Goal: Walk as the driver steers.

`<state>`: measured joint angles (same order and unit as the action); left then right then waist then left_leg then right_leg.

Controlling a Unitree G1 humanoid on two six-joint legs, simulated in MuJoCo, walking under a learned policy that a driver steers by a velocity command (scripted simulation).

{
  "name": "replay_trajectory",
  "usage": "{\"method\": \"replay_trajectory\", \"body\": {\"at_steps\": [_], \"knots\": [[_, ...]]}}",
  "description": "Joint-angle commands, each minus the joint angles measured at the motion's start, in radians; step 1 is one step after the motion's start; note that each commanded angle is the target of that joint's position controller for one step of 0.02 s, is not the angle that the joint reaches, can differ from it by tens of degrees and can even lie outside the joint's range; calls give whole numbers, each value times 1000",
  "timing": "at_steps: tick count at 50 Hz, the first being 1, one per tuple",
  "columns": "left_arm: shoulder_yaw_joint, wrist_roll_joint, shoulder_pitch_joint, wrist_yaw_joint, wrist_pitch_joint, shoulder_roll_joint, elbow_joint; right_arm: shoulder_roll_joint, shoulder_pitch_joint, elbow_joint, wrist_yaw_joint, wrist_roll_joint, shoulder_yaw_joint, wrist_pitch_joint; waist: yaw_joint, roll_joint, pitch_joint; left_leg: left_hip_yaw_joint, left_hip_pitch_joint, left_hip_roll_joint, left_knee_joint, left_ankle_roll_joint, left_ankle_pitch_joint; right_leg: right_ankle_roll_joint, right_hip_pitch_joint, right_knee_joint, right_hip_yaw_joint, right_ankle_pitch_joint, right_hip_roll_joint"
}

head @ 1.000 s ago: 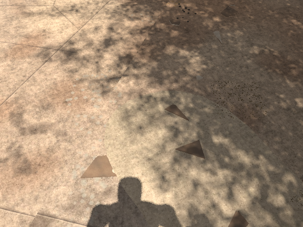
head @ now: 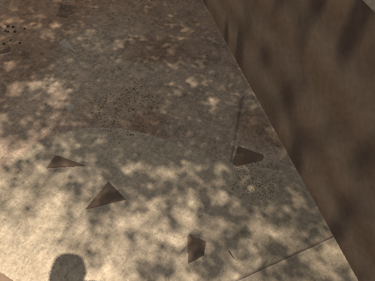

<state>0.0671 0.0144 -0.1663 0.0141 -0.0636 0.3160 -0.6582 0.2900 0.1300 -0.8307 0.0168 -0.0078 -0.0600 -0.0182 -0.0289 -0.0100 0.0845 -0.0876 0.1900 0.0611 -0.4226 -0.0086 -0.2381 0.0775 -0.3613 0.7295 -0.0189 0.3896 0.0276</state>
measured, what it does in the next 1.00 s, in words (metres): steps on the spot, turning left: right foot, then left foot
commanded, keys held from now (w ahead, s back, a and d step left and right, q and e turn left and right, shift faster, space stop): q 0.78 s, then w+q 0.14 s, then w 0.08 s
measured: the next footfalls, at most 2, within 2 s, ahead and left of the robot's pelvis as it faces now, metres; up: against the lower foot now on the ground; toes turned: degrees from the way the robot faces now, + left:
right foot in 0.06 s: +0.05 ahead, -0.14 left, +0.00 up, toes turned +0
left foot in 0.52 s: +0.01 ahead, +0.10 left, +0.00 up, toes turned +16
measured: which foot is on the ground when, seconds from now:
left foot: down 0.00-0.06, up 0.08-0.50, down 0.52-1.00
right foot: up 0.00-0.04, down 0.06-0.52, up 0.54-1.00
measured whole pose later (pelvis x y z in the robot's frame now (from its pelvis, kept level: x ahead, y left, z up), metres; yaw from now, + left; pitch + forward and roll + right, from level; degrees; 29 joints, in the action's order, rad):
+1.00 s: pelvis +0.04 +0.01 +0.00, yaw +28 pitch +1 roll -1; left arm 0.08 0.02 -0.12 -0.01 0.06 0.32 -0.79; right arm 0.32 0.21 -0.74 0.02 -0.02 -0.06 -0.01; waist -0.03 0.00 0.02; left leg 0.20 0.20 -0.09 -0.45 0.06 -0.26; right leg 0.05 -0.32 0.55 -0.07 0.28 -0.02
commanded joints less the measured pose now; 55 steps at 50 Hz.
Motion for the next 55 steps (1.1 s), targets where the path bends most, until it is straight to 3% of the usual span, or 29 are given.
{"method": "replay_trajectory", "body": {"at_steps": [1,2,3,4,5,6,8,10,12,16,20,22,24,25,26,27,28,29,31,33,39,42,46,49,51,52,53,54,55], "knots": [[24,-8,-57,-5,13,86,40,198,-45,41,-7,-18,-40,12,40,168,-137,151,-66,195,16,186,404,-52,168,-310,50,-187,-36],[26,-13,-73,-1,11,99,29,144,4,14,-15,-15,-19,22,46,117,-146,130,14,160,-16,120,312,-80,306,-428,9,-322,-16],[29,-24,-102,13,9,147,29,58,38,17,-30,32,15,37,21,-66,-223,68,130,86,-138,23,59,-117,490,-412,-194,-638,164],[11,-52,-24,14,14,138,43,23,64,14,-34,35,26,41,-22,-211,-211,57,165,32,-151,-38,-268,-257,371,-378,-284,-692,307],[0,-59,21,3,30,80,48,102,18,8,-27,22,11,32,17,-139,-193,94,99,45,-196,-63,-283,-303,279,-393,-246,-543,273],[-4,-56,48,-1,45,71,33,120,4,13,-25,12,5,28,5,-148,-157,92,119,32,-189,-62,-220,-274,273,-396,-199,-462,228],[13,-47,56,7,62,123,16,154,-10,4,-7,9,-6,16,29,-191,-115,100,170,15,-237,-67,-190,-243,275,-408,-172,-438,215],[24,-44,41,23,62,152,0,187,26,-4,-4,-9,-26,3,36,-183,-102,114,224,-2,-470,-74,-307,-291,255,-397,-171,-594,263],[25,-33,39,34,58,139,-8,176,60,-12,3,-24,-40,-9,36,-137,-93,133,291,-14,-660,-76,-344,-327,249,-408,-146,-616,296],[18,-24,95,42,58,93,-23,107,33,17,10,-18,-31,-28,32,-95,-75,110,330,12,-572,-88,-240,-317,275,-426,-64,-513,279],[37,-27,105,31,49,134,-39,104,18,62,-20,-16,-23,-30,43,-114,-133,47,209,7,-396,-70,-201,-322,288,-389,-13,-582,293],[44,-15,110,27,46,152,-46,119,38,75,-32,-16,-27,-33,30,-123,-143,22,168,-3,-323,-44,-173,-307,287,-361,-7,-587,311],[46,5,136,26,44,155,-53,120,93,68,-41,-15,-34,-38,-11,-120,-146,-15,67,-30,-157,-1,-43,-251,244,-289,37,-524,294],[44,10,95,23,44,135,-75,140,124,61,-37,-9,-44,-38,-17,-79,-148,6,-18,-51,-53,34,69,-189,193,-209,83,-405,255],[36,-14,50,17,46,94,-84,226,149,68,-22,-10,-70,-35,0,124,-147,208,-150,66,36,100,382,-91,32,10,179,-178,160],[16,-51,139,20,49,48,-15,336,157,96,-14,10,-88,-20,-14,344,-134,608,-211,326,80,318,648,0,-250,272,160,312,-23],[29,-29,198,27,50,84,-6,299,177,103,-25,39,-77,9,-64,185,-204,634,-188,350,110,404,548,-7,-267,441,-13,356,-30],[37,-6,185,27,48,105,-13,270,126,108,-25,31,-68,30,-30,144,-163,539,-167,300,118,361,447,-26,-292,473,-43,269,-7],[52,-13,148,40,47,130,-48,205,29,123,-10,-10,-54,37,12,94,-107,435,-139,208,114,254,318,-33,-308,410,-59,96,24],[54,-18,112,39,51,120,-64,181,20,137,4,-6,-41,29,29,113,-129,388,-107,162,118,237,376,-16,-238,412,-54,-4,1],[46,-11,119,36,62,87,-61,205,52,146,16,-6,-47,14,8,129,-126,414,-146,129,110,241,296,26,-225,186,-68,-67,-24],[43,-4,145,19,79,91,-51,209,62,147,15,-14,-49,14,-17,160,-100,492,-90,111,179,247,-161,22,-194,45,-69,-95,-26],[40,5,168,-8,128,100,-36,218,67,149,7,-11,-49,23,-34,172,-80,571,-65,106,176,253,-264,-6,-128,-109,-70,-64,-40],[36,13,108,-28,158,96,-61,193,66,147,2,-10,-35,25,-11,165,-94,579,-18,96,146,239,-240,-39,17,-213,-39,-112,-42],[35,9,25,-32,174,83,-95,156,60,145,1,-7,-19,26,43,137,-96,558,60,51,88,202,-249,-72,189,-346,-6,-217,-42],[39,3,-39,-27,182,101,-115,115,61,147,4,-3,-6,33,74,110,-118,524,128,12,2,167,-258,-96,309,-362,-61,-201,12],[43,-10,-140,-22,186,146,-136,41,60,157,3,7,18,42,96,-41,-156,379,217,-85,-270,107,-290,-153,411,-433,-254,-83,174],[63,-33,-205,-35,186,247,-167,74,38,217,9,-17,8,56,79,-251,-98,261,464,-183,-458,75,-397,-311,449,-550,-648,157,324],[49,-10,-168,-43,192,187,-162,165,36,207,12,-24,-15,67,72,-175,-8,271,580,-107,-584,65,-373,-361,420,-570,-698,286,361]]}}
